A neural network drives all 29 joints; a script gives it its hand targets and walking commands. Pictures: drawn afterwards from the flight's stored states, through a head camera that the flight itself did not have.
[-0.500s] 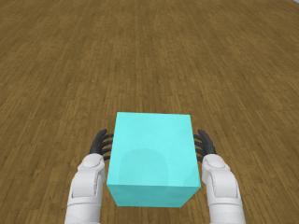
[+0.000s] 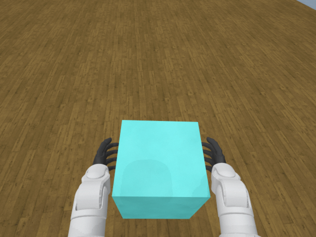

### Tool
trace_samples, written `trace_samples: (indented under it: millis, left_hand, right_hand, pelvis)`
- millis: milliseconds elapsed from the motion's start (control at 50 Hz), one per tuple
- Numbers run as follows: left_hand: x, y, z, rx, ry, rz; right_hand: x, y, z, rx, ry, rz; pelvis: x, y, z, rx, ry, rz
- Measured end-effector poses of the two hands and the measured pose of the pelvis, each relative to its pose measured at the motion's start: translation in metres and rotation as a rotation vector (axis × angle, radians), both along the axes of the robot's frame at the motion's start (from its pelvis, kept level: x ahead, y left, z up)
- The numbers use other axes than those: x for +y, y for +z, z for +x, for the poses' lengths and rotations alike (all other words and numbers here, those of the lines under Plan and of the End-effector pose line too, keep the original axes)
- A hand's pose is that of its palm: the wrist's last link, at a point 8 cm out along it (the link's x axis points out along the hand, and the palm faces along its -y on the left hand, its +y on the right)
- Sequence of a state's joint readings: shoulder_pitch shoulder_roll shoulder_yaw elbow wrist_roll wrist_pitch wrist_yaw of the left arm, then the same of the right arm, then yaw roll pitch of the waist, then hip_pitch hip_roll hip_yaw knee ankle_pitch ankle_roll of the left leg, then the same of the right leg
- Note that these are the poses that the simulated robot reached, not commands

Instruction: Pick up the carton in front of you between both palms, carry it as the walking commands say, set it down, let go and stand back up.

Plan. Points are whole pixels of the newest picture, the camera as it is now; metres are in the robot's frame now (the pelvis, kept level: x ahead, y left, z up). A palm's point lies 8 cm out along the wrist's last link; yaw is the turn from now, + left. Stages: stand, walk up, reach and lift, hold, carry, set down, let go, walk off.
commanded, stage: carry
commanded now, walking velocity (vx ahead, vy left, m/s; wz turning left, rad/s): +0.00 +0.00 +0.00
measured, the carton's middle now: (158, 173) +0.31 +0.00 -0.05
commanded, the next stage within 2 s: hold in 1.86 s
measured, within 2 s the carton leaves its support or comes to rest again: neither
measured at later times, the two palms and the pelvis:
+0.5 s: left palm (104, 156) +0.33 +0.14 +0.03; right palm (213, 152) +0.33 -0.15 +0.03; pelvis +0.04 -0.01 -0.01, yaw +1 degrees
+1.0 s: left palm (98, 166) +0.29 +0.15 +0.04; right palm (215, 162) +0.30 -0.15 +0.04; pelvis +0.00 +0.00 +0.00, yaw +1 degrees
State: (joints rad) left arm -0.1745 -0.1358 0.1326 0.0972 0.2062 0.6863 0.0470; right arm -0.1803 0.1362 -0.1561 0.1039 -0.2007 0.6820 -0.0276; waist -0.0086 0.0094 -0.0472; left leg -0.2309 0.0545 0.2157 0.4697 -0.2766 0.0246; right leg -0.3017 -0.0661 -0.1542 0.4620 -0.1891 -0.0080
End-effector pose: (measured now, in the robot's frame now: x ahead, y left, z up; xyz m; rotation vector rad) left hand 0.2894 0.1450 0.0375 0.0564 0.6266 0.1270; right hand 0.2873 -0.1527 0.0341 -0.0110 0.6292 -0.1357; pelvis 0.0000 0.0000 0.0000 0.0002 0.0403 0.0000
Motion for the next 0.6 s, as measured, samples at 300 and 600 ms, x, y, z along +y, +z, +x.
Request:
trace_samples:
  millis: [300,600]
  left_hand:
    - [0.000,-0.005,0.044,0.035,0.028,-0.013]
    - [-0.001,-0.004,0.031,0.029,0.020,-0.010]
  right_hand:
    - [0.000,0.001,0.053,0.034,0.031,-0.024]
    - [0.000,0.000,0.036,0.028,0.025,-0.023]
  pelvis:
    - [-0.009,-0.006,0.045,0.018,0.012,-0.004]
    - [-0.007,-0.006,0.033,0.001,0.014,-0.002]
